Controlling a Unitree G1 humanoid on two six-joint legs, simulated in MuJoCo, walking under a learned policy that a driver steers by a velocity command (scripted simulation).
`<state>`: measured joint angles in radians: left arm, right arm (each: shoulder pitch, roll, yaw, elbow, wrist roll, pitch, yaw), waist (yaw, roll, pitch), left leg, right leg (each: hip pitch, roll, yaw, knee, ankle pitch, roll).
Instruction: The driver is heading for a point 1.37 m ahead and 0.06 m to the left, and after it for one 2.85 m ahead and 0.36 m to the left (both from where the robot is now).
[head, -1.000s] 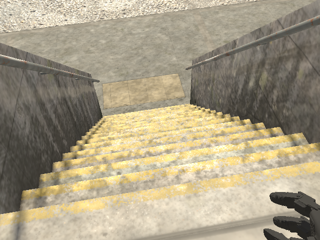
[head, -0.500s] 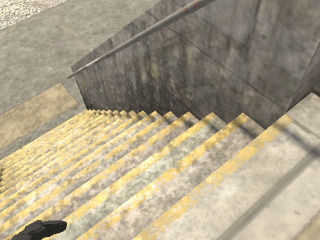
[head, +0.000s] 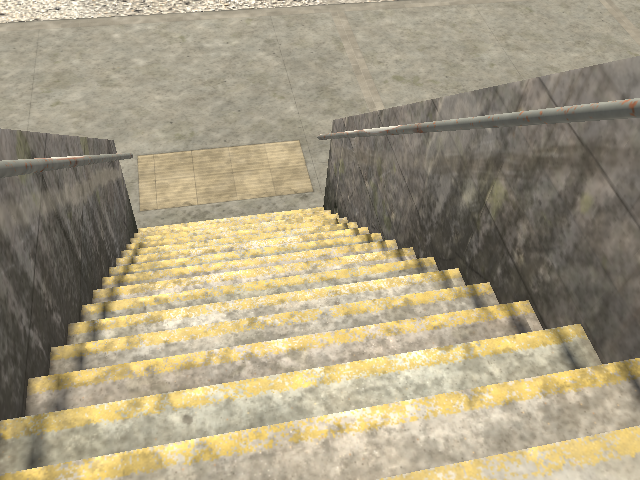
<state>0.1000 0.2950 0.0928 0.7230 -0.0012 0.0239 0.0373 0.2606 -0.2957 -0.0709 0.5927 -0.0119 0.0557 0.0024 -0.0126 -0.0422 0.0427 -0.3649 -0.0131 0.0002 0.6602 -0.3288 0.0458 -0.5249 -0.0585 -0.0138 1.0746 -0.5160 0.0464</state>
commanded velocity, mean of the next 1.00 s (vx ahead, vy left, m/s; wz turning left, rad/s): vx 0.15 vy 0.00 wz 0.30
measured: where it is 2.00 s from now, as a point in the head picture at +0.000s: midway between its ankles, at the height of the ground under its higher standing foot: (380, 430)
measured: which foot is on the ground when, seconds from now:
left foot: down 0.00-0.38, up 0.40-0.70, down 0.72-1.00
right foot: up 0.00-0.34, down 0.36-0.72, up 0.74-1.00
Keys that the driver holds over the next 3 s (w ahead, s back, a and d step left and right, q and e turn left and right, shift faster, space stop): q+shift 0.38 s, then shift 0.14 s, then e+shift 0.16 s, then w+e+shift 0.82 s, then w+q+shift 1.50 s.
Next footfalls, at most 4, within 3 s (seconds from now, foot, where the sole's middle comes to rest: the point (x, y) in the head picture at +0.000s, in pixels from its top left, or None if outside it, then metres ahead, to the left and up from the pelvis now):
0.36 right None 0.12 -0.10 -0.76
0.72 left None -0.05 0.10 -0.76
1.20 right None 0.32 -0.13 -0.76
1.72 left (316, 464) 0.55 -0.03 -0.98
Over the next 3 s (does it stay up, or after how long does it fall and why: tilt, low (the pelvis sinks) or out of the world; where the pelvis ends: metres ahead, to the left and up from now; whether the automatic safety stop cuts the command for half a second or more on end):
stays up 1.17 -0.19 -0.82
